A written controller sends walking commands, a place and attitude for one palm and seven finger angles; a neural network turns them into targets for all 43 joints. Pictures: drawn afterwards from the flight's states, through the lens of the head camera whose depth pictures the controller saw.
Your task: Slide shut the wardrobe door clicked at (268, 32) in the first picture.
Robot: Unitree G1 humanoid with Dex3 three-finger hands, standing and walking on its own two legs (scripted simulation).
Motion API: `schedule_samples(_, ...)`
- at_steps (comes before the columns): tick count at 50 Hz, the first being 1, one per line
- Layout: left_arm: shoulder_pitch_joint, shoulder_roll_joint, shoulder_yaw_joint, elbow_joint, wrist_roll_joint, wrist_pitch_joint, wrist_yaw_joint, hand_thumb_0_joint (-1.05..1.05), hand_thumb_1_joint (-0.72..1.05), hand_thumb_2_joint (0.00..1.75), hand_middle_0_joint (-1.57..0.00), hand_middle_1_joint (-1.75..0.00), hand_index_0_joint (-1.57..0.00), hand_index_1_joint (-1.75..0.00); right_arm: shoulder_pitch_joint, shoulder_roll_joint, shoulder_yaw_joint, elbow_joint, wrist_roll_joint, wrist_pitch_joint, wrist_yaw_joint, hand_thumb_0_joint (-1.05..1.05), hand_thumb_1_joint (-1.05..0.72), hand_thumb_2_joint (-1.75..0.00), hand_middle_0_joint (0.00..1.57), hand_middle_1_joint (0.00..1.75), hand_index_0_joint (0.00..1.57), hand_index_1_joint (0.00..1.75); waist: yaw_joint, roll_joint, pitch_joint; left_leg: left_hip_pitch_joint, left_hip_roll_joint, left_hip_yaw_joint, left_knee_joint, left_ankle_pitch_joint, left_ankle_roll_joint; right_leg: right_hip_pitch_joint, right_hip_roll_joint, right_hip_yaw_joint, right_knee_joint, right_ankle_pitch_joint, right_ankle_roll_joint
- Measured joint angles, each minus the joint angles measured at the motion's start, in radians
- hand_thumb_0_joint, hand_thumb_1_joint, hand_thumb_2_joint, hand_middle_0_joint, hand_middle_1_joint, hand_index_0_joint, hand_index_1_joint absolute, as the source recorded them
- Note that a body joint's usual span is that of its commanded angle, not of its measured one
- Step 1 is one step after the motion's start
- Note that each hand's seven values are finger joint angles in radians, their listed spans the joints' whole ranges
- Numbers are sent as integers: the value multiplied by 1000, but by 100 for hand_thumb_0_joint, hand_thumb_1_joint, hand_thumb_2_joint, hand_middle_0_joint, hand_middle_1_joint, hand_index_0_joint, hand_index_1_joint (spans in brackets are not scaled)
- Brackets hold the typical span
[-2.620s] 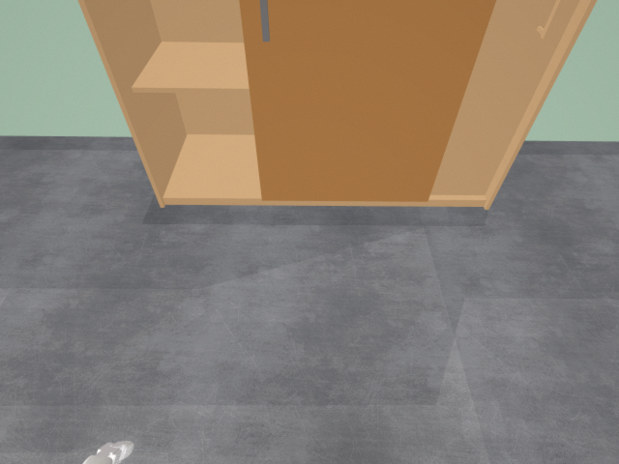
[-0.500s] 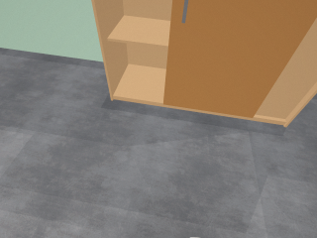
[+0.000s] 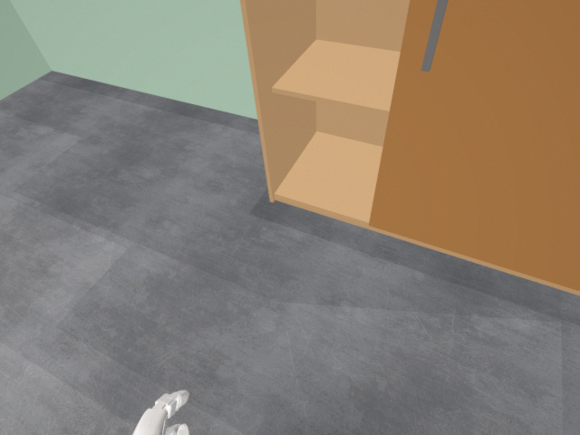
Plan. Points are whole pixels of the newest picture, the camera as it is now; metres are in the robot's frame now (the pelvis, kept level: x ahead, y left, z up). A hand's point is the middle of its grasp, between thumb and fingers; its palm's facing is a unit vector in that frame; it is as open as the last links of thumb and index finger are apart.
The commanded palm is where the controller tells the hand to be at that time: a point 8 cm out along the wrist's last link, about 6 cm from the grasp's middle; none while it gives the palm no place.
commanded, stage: walk to a spot facing it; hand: right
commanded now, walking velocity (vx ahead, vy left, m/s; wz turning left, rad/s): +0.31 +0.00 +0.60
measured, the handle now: (436, 30) +0.94 -0.34 +0.11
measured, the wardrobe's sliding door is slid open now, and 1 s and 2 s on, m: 0.46 0.46 0.46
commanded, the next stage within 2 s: turn to face it in 1.80 s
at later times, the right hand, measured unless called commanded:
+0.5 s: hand (371, 326) +0.33 -0.13 -0.16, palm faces -0.32 +0.94 -0.13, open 7.4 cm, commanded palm none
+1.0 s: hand (395, 291) +0.40 -0.19 -0.15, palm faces -0.42 +0.87 -0.26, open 7.4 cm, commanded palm none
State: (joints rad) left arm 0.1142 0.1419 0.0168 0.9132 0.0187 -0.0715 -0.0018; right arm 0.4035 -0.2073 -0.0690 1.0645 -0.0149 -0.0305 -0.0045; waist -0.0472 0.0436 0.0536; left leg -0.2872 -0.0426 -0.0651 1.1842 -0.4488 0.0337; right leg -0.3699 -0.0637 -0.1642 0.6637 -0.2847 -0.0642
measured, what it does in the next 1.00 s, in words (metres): walks ahead, turning left: left foot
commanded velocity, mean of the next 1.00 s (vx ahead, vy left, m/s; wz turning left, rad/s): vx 0.06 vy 0.00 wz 0.60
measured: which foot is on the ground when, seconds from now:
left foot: up 0.00-0.50, down 0.52-1.00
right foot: down 0.00-0.52, up 0.54-1.00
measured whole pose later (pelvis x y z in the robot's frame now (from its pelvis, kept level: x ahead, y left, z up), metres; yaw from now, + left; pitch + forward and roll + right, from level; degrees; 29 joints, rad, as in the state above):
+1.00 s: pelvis +0.24 -0.03 +0.01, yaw +32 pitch +2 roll +0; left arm 0.05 0.21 0.04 0.85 0.00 0.03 0.03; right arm 0.24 -0.23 -0.08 0.90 -0.02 0.03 0.00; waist -0.07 0.02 0.05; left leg -0.37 -0.11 -0.10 0.51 -0.17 0.06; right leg -0.34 -0.03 0.00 0.68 -0.40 0.08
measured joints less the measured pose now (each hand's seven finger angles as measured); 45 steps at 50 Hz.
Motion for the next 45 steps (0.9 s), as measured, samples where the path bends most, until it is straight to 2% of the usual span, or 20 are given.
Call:
schedule_samples(2,54,0,3,21,0,-5,10,0,90,90,-20,-30,-21,-30,-46,-19,-12,-22,-8,12,12,1,-91,-90,20,29,20,30,10,1,-3,-109,32,53,99,80,-7,70,0,-21,-62,4,1)
schedule_samples(4,111,3,13,50,-4,-8,23,0,91,90,-20,-30,-21,-30,-89,-33,-21,-55,-13,23,19,1,-91,-90,20,29,20,30,13,1,-9,-201,58,74,115,153,-17,132,4,-43,-127,10,1)
schedule_samples(8,212,26,25,102,-8,-4,34,0,93,90,-20,-30,-21,-30,-151,-38,-35,-107,-18,41,25,1,-92,-90,19,29,20,30,22,2,-28,-340,91,70,98,283,-33,225,21,-96,-218,3,-4)
schedule_samples(12,292,29,24,138,-11,-2,38,0,92,90,-20,-30,-20,-30,-191,-28,-36,-122,-21,59,31,1,-92,-90,19,29,20,30,42,-1,-32,-409,110,74,55,357,-47,295,37,-147,-265,-25,-5)
schedule_samples(17,352,6,10,163,-5,3,40,0,91,90,-20,-30,-20,-30,-235,0,-19,-118,-18,75,38,1,-92,-90,19,29,19,30,76,-16,-7,-380,113,135,-129,352,-48,365,35,-197,-289,-72,5)
schedule_samples(21,370,-22,3,171,1,18,36,1,91,90,-20,-30,-20,-30,-277,27,-2,-120,-14,77,39,1,-92,-90,19,29,20,30,102,-26,29,-301,84,203,-323,275,-27,399,16,-236,-262,-128,24)
schedule_samples(24,376,-36,5,174,0,33,31,1,91,90,-20,-30,-20,-30,-298,45,9,-130,-15,65,38,1,-92,-90,19,29,20,30,109,-37,46,-226,42,244,-430,219,0,397,-16,-267,-176,-191,46)
schedule_samples(26,386,-42,8,171,-6,45,24,1,90,90,-20,-30,-21,-30,-295,49,17,-139,-17,43,39,1,-91,-90,20,29,20,30,105,-36,46,-136,22,260,-533,248,25,353,-55,-272,-6,-222,62)
schedule_samples(27,389,-45,8,165,-13,54,20,1,90,90,-20,-30,-21,-30,-290,47,19,-146,-16,26,38,1,-91,-90,20,29,20,30,95,-28,38,-115,14,250,-556,221,78,292,-72,-244,149,-202,76)
schedule_samples(28,367,-40,10,163,-18,66,19,1,90,90,-20,-30,-21,-30,-288,49,20,-148,-8,14,31,1,-91,-90,20,29,20,30,84,-33,44,-123,3,242,-526,192,107,216,-79,-175,324,-230,94)
schedule_samples(30,299,-29,19,144,-19,87,24,1,90,90,-20,-30,-21,-30,-281,47,22,-148,5,11,15,1,-91,-90,20,29,20,30,79,-43,68,-102,-16,228,-512,174,116,87,-66,-32,572,-235,113)
schedule_samples(32,224,-17,25,109,-14,99,26,1,90,90,-20,-30,-21,-30,-260,39,20,-140,12,19,1,1,-91,-90,20,29,20,30,77,-43,69,-72,-33,204,-553,196,94,-12,-67,54,647,-180,127)
schedule_samples(35,116,2,32,45,-6,104,29,1,91,90,-20,-30,-21,-30,-234,21,11,-123,8,31,-13,0,-92,-90,20,29,20,30,75,-44,50,-48,-48,162,-623,233,97,-120,-81,128,590,-127,142)
schedule_samples(38,33,27,35,-7,0,101,28,1,91,90,-20,-30,-20,-30,-217,10,8,-116,0,40,-9,0,-92,-90,20,29,20,30,63,-54,28,-48,-51,119,-664,258,90,-172,-86,167,495,-83,150)
schedule_samples(41,-21,48,36,-36,2,101,26,0,91,90,-20,-30,-20,-30,-202,3,3,-124,-4,43,-2,1,-92,-90,20,29,20,30,37,-58,13,-53,-51,75,-681,271,76,-165,-74,180,395,-71,155)
schedule_samples(45,-59,65,33,-51,-2,107,26,0,91,90,-20,-30,-20,-30,-183,-7,-3,-146,-7,47,4,1,-91,-90,20,29,20,30,1,-51,4,-62,-53,21,-685,276,57,-98,-32,178,248,-106,157)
